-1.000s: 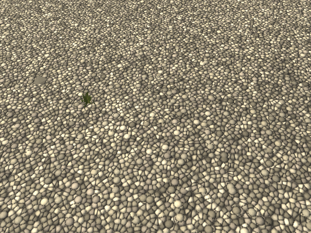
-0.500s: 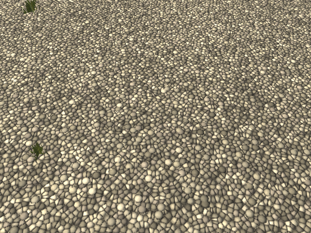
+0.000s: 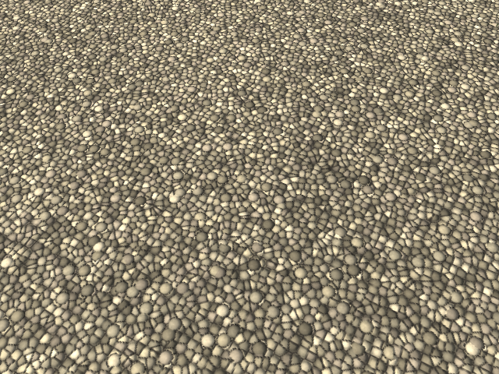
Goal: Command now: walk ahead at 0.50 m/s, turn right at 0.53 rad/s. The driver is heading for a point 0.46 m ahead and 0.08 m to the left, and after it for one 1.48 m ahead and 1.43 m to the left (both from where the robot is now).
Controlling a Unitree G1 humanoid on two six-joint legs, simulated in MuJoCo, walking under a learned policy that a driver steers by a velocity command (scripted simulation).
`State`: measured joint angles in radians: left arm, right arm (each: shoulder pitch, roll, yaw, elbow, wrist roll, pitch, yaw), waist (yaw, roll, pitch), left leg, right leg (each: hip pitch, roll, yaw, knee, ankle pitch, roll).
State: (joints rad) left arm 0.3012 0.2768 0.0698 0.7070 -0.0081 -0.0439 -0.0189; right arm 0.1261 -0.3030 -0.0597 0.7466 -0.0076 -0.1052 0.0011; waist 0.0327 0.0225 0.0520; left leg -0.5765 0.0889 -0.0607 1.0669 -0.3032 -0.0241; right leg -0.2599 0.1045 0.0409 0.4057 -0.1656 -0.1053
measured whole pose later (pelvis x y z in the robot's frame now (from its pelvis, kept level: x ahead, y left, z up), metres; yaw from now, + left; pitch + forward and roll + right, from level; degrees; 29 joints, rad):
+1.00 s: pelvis +0.42 +0.05 +0.00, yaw +23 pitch +2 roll +0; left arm 0.11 0.25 0.05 0.67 0.02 -0.01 0.03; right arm 0.20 -0.35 -0.09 0.69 0.02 0.07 -0.04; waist 0.00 0.04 0.05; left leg -0.51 -0.03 -0.07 1.13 -0.47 -0.10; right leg -0.33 0.00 -0.01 0.44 -0.14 -0.02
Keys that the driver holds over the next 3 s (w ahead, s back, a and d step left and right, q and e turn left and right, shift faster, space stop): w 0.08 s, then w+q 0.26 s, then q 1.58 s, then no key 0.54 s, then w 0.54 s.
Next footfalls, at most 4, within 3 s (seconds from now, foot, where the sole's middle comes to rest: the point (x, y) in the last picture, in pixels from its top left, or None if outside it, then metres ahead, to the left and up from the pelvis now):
0.32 left None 0.36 0.14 -0.78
0.80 right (284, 334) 0.56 -0.02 -0.78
1.22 left None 0.39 0.20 -0.78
1.72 right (265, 340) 0.54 0.03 -0.78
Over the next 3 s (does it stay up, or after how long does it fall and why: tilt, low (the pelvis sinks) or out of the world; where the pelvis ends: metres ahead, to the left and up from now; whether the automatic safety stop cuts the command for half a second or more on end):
stays up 0.45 0.22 0.00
